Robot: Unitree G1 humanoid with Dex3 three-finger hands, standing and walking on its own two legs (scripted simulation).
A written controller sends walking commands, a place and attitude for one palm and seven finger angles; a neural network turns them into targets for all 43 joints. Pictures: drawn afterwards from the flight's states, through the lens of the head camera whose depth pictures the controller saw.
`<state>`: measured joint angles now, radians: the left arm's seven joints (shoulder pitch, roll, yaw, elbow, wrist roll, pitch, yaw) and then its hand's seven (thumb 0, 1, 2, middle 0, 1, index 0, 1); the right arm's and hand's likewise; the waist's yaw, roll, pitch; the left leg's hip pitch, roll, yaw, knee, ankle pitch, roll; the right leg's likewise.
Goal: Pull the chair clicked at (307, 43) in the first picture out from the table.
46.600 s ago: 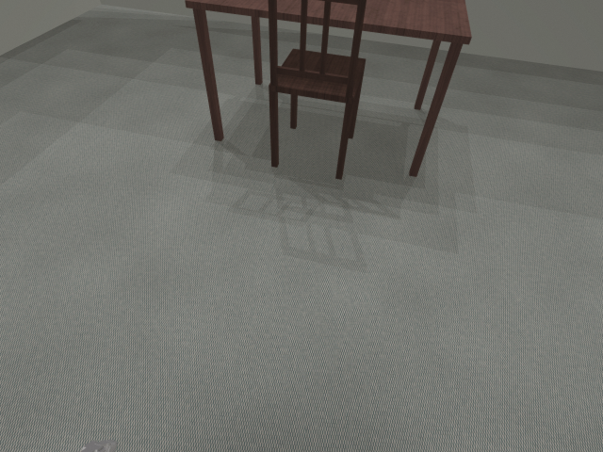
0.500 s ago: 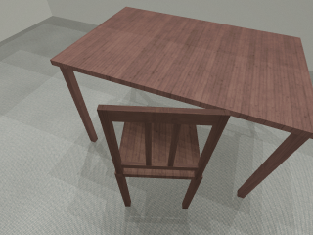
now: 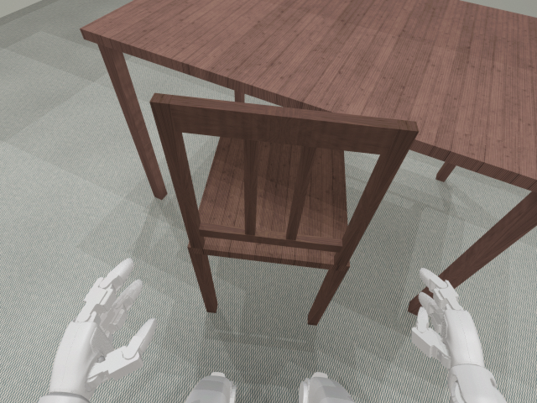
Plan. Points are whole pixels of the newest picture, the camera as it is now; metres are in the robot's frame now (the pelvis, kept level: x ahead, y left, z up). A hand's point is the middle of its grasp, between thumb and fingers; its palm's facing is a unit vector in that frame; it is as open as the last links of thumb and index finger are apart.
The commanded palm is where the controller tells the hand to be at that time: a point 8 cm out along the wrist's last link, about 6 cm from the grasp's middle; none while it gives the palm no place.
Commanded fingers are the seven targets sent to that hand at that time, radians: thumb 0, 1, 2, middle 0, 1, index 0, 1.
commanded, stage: raise the hand toward the chair's back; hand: left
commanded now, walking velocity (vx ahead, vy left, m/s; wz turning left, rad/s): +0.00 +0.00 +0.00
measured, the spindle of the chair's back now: (250, 192) +0.47 +0.07 +0.00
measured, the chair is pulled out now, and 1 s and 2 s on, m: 0.14 0.14 0.14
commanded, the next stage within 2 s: aim the fingers beside a spindle in 1.64 s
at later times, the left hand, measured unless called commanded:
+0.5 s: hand (123, 313) +0.22 +0.21 +0.04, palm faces +0.00 -1.00 -0.05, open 13.9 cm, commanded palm +0.19 +0.27 +0.05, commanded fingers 0.00 -0.24 0.41 -0.09 -0.12 -0.09 -0.12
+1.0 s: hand (102, 292) +0.24 +0.24 +0.06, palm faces -0.01 -1.00 -0.06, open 16.8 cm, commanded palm +0.22 +0.30 +0.06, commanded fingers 0.00 -0.50 0.30 -0.06 -0.08 -0.06 -0.08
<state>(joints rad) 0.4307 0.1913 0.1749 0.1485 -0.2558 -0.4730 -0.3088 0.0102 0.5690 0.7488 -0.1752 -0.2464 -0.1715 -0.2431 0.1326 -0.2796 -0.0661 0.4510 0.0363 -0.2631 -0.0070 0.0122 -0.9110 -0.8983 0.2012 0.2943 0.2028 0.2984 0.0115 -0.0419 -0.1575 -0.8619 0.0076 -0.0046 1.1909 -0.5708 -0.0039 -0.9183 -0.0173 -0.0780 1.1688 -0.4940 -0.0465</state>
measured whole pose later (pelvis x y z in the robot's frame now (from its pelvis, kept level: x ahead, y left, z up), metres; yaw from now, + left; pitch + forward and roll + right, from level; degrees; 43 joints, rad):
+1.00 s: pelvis +0.01 +0.04 +0.01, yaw +1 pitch +16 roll -3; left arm 0.32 0.26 0.20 0.03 -0.26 -0.37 -0.29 -0.01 -0.47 0.30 -0.07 -0.08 -0.06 -0.08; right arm 0.23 -0.23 0.03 0.50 0.03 -0.22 -0.03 0.01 -0.90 -0.90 0.21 0.30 0.21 0.30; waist -0.01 0.02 -0.14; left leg -0.86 -0.01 -0.03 1.14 -0.55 0.04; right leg -0.87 -0.03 -0.10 1.05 -0.45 0.00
